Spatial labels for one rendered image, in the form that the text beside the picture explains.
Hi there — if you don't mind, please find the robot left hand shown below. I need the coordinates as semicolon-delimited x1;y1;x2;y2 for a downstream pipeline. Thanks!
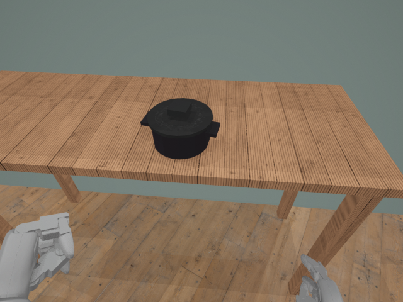
0;212;74;299

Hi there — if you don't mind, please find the pot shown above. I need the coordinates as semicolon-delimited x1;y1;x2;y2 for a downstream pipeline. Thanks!
140;112;220;159

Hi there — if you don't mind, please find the table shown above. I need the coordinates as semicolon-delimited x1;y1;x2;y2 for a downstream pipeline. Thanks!
0;70;403;295

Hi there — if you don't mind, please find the robot right hand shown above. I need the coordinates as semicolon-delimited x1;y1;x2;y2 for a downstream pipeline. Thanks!
296;254;344;302

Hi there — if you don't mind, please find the knob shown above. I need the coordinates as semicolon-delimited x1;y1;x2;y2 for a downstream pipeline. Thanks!
167;100;192;118

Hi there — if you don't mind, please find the lid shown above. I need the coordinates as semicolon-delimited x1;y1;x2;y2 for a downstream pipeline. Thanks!
147;98;213;138

